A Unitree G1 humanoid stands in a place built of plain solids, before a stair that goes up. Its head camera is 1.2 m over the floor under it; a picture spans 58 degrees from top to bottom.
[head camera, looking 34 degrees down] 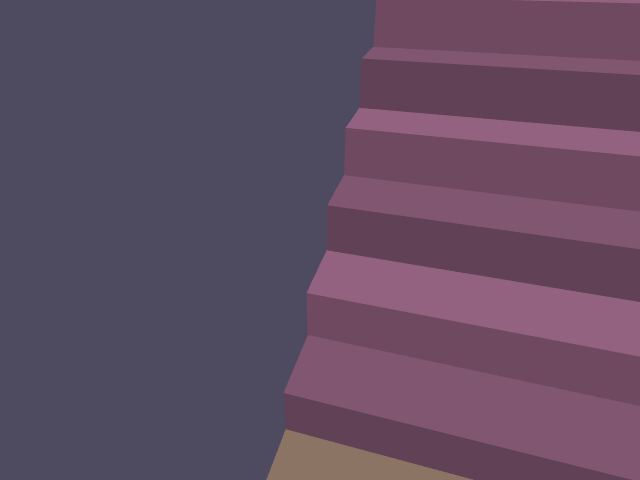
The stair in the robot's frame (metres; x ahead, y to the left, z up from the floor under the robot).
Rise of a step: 0.17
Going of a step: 0.23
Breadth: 0.95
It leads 16 degrees to the right of straight ahead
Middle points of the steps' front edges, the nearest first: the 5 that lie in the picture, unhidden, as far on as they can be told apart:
0.63 -0.35 0.18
0.85 -0.42 0.35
1.07 -0.48 0.53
1.29 -0.54 0.70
1.51 -0.60 0.88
